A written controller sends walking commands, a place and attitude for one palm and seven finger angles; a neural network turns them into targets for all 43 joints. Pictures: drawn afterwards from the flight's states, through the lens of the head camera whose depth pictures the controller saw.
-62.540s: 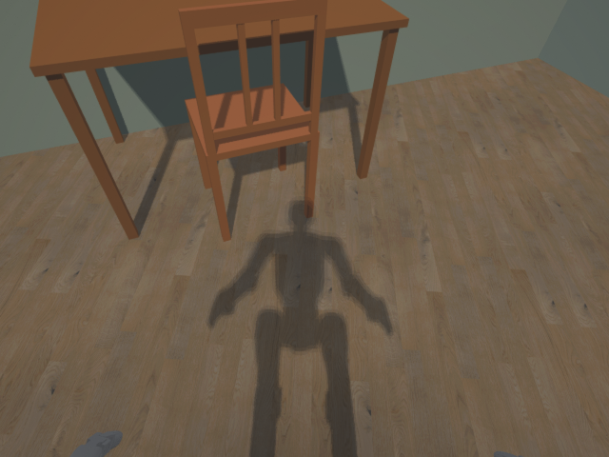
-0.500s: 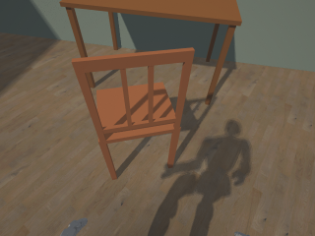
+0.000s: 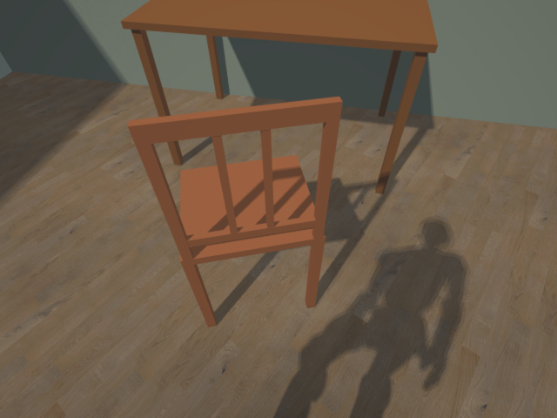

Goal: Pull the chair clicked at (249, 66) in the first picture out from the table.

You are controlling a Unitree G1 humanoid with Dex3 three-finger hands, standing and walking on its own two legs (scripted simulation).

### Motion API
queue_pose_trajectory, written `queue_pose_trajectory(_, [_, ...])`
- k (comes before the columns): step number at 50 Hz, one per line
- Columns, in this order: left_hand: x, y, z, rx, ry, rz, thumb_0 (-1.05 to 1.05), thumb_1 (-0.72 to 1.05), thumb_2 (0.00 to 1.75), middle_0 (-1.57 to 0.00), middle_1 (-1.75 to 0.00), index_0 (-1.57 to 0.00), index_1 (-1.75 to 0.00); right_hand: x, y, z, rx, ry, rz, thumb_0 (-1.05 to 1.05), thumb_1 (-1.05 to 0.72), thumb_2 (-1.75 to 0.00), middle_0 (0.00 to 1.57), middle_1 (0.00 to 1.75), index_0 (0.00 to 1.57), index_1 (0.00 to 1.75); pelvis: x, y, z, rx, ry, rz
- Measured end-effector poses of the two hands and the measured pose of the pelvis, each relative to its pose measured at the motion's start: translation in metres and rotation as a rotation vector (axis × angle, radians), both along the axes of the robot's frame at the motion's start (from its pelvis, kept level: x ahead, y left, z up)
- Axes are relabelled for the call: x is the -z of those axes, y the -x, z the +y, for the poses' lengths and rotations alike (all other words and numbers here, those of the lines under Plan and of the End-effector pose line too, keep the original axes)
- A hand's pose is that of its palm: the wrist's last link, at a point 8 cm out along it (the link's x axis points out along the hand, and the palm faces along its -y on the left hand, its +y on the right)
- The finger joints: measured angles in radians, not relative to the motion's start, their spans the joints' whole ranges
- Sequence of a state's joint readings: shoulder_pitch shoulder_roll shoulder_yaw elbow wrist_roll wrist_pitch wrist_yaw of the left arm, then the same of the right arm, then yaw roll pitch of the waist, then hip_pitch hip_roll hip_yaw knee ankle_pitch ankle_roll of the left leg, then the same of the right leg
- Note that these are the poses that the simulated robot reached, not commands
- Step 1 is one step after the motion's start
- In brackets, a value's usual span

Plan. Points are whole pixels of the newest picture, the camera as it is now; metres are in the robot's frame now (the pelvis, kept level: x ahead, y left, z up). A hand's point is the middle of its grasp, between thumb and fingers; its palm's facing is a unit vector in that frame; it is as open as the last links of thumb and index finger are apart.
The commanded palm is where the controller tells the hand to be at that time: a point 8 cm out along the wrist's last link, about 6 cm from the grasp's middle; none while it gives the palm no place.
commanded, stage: let the arm hang, fingers relaxed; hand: left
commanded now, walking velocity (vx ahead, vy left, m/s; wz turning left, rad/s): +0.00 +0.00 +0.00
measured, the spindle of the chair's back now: (226, 189) +0.60 +0.17 -0.07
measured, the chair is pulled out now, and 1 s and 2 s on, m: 0.63 0.63 0.63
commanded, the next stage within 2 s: look to check the result in 0.36 s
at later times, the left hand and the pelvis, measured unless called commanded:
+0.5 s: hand out of the picture -0.01 +0.15 -0.18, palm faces +0.05 -0.99 -0.16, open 7.4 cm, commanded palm none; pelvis +0.00 -0.01 +0.00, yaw +0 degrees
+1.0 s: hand out of the picture -0.01 +0.14 -0.18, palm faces +0.05 -0.99 -0.15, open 7.4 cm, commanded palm none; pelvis +0.00 -0.01 +0.00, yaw +0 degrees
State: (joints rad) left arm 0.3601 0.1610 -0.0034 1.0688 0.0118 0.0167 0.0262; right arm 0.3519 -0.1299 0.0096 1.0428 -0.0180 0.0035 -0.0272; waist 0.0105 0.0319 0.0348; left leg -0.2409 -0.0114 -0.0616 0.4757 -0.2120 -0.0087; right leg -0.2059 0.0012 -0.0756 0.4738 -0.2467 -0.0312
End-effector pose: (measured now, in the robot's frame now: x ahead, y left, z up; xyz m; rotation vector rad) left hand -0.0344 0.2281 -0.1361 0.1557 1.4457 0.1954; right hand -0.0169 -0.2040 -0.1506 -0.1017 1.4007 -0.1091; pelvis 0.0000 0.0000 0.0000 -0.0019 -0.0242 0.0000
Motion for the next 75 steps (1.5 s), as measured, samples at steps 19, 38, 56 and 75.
queue_pose_trajectory(19, [0.011,-0.024,-0.034,-0.001,0.067,-0.043,0.01,0.91,0.9,-0.2,-0.3,-0.2,-0.3,-0.006,0.014,-0.01,0.032,0.026,0.053,0.0,-0.91,-0.9,0.2,0.3,0.2,0.3,0.0,-0.005,-0.012,0.0,0.003,-0.004])
queue_pose_trajectory(38, [0.009,-0.02,-0.032,-0.008,0.059,-0.032,0.0,0.91,0.9,-0.2,-0.3,-0.2,-0.3,-0.004,0.004,-0.005,0.026,0.014,0.031,0.0,-0.91,-0.9,0.2,0.3,0.2,0.3,-0.001,-0.004,-0.012,0.002,0.003,-0.004])
queue_pose_trajectory(56, [0.011,-0.021,-0.034,-0.002,0.072,-0.028,0.0,0.91,0.9,-0.2,-0.3,-0.2,-0.3,-0.006,0.01,-0.006,0.037,0.024,0.049,0.0,-0.91,-0.9,0.2,0.3,0.2,0.3,-0.001,-0.005,-0.01,0.006,0.004,-0.005])
queue_pose_trajectory(75, [0.009,-0.023,-0.031,0.001,0.062,-0.028,0.0,0.91,0.9,-0.2,-0.3,-0.2,-0.3,-0.004,0.008,-0.001,0.042,0.013,0.044,0.0,-0.91,-0.9,0.2,0.3,0.2,0.3,-0.001,-0.005,-0.009,0.011,0.001,-0.004])
